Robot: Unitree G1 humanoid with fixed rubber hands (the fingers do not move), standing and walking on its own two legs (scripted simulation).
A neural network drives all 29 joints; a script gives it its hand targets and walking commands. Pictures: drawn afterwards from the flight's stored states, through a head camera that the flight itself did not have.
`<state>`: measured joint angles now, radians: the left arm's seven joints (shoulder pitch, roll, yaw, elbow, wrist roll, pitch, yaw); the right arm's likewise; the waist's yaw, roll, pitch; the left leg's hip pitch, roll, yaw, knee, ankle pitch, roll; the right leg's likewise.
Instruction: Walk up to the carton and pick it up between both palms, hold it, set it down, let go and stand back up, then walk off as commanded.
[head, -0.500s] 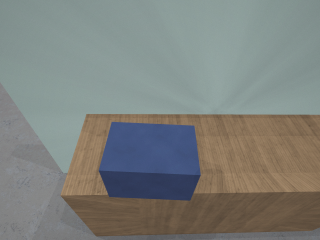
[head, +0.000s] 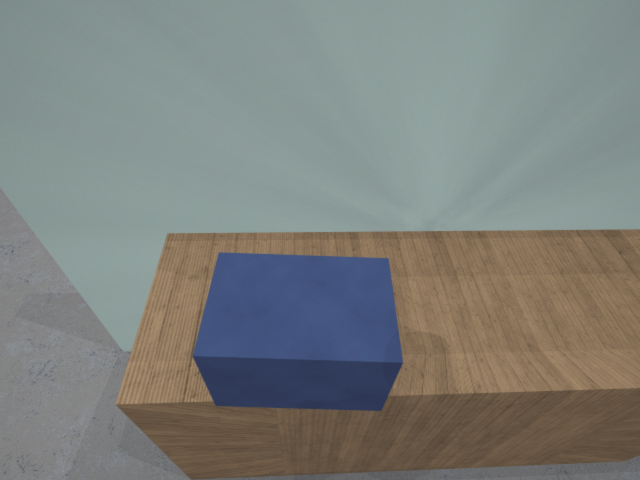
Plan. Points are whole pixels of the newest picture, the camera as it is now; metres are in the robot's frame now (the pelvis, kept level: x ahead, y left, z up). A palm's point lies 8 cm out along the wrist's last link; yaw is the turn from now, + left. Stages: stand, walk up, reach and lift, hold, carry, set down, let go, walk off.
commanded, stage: stand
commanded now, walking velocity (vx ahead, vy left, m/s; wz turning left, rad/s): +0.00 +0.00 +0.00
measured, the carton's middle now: (301, 332) +0.37 +0.02 -0.10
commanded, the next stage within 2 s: walk off in 0.26 s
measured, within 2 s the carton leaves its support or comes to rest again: neither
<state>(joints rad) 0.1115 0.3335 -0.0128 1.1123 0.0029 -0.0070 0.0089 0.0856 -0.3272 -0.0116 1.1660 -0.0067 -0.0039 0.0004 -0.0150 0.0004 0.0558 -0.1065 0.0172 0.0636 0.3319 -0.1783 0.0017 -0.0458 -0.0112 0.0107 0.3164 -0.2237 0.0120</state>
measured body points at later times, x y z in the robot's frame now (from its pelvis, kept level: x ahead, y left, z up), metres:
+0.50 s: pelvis +0.00 +0.01 +0.00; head +0.01 +0.01 +0.45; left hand +0.08 +0.30 -0.14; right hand +0.08 -0.29 -0.14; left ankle +0.00 +0.11 -0.75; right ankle -0.03 -0.13 -0.75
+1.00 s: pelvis -0.10 -0.05 -0.04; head -0.02 -0.10 +0.40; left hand +0.00 +0.25 -0.13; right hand -0.01 -0.37 -0.19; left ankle -0.15 +0.10 -0.65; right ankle -0.05 -0.13 -0.75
